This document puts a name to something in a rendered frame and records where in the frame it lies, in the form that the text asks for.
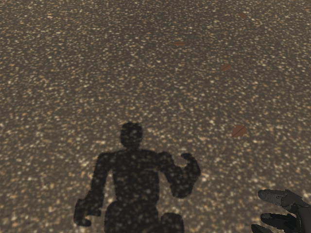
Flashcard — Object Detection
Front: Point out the right robot hand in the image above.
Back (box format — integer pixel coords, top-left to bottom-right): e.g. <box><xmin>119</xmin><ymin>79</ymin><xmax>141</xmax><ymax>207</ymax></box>
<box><xmin>251</xmin><ymin>189</ymin><xmax>311</xmax><ymax>233</ymax></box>

